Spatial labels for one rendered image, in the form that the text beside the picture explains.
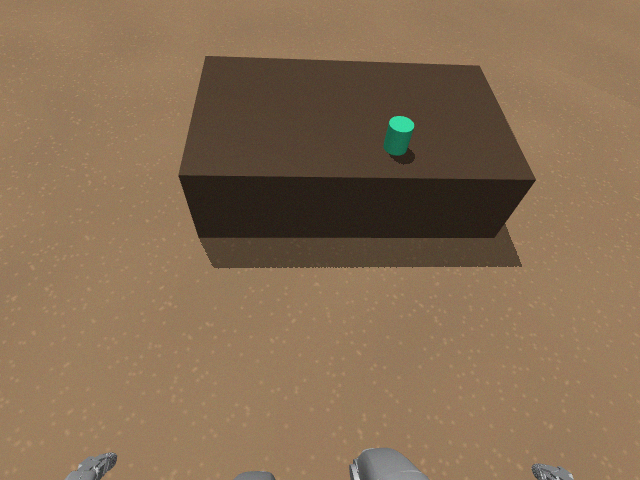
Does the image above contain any left robot hand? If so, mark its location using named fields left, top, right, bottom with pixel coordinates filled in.
left=65, top=453, right=117, bottom=480

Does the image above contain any can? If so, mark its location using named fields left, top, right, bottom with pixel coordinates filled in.
left=383, top=116, right=414, bottom=156

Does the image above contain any right robot hand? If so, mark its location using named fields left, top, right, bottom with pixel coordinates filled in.
left=531, top=464, right=574, bottom=480

